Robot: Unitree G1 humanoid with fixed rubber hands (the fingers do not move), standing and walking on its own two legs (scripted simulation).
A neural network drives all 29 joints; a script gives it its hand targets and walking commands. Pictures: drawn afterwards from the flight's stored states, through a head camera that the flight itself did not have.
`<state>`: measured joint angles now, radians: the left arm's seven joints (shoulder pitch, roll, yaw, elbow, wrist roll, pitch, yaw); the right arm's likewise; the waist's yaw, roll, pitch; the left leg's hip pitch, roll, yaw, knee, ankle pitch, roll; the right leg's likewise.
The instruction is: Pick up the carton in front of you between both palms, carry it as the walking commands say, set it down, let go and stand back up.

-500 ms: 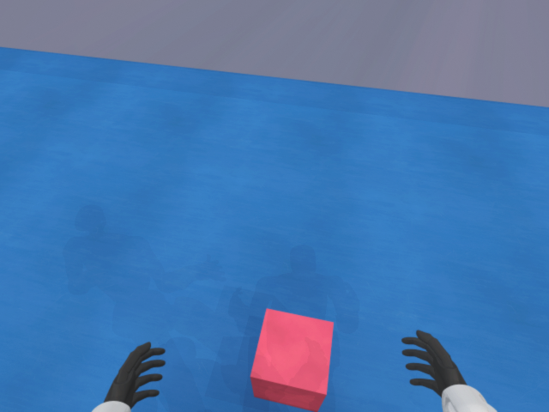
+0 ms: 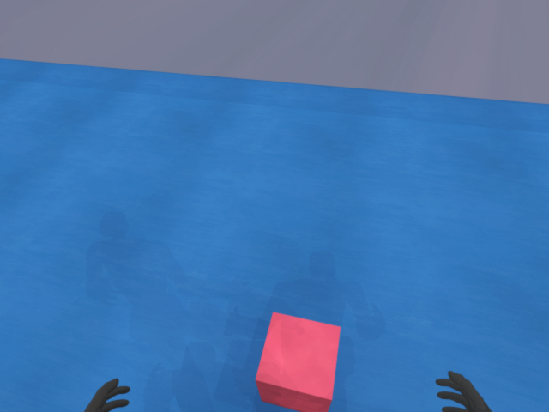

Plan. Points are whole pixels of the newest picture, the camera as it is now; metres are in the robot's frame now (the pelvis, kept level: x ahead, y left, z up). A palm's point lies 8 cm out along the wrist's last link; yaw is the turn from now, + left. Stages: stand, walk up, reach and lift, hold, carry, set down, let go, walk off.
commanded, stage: stand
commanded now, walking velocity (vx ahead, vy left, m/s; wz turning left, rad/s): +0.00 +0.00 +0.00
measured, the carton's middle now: (299, 365) +0.37 -0.03 -0.65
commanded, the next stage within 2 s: none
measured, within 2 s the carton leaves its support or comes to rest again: neither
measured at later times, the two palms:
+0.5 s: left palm out of the picture +0.09 +0.28 -0.09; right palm out of the picture +0.08 -0.29 -0.10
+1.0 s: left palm out of the picture +0.06 +0.28 -0.09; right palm out of the picture +0.05 -0.30 -0.11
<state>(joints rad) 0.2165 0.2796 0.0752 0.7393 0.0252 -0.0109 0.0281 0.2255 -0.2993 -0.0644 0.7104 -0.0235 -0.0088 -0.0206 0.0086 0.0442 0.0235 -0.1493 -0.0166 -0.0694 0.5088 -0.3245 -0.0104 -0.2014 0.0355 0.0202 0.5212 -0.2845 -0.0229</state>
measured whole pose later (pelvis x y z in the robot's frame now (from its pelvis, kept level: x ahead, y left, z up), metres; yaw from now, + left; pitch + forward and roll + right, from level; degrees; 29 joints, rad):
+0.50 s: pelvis -0.01 -0.01 +0.00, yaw +0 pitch -3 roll +0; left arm 0.19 0.29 0.06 0.86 0.01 -0.02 0.03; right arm 0.23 -0.32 -0.04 0.83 -0.01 -0.02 -0.04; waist 0.01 0.03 0.04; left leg -0.12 0.00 -0.07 0.45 -0.28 -0.02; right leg -0.17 0.04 0.02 0.47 -0.24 -0.03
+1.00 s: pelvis -0.02 -0.01 +0.01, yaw -1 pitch -4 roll +0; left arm 0.18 0.31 0.05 0.95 0.00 -0.02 0.02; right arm 0.22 -0.34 -0.03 0.93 0.00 -0.02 -0.04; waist 0.00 0.02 0.05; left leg -0.10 0.00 -0.06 0.40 -0.23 -0.02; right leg -0.16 0.04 0.03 0.41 -0.19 -0.03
